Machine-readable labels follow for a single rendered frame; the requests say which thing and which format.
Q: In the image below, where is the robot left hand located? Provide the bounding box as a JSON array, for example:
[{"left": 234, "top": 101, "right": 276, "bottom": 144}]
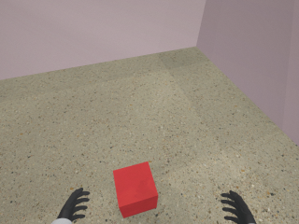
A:
[{"left": 57, "top": 188, "right": 90, "bottom": 222}]

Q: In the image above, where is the robot right hand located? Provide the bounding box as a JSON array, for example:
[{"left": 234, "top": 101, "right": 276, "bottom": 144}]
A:
[{"left": 221, "top": 190, "right": 257, "bottom": 224}]

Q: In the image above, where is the carton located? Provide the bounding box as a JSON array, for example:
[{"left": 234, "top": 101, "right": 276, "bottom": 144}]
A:
[{"left": 113, "top": 161, "right": 159, "bottom": 218}]

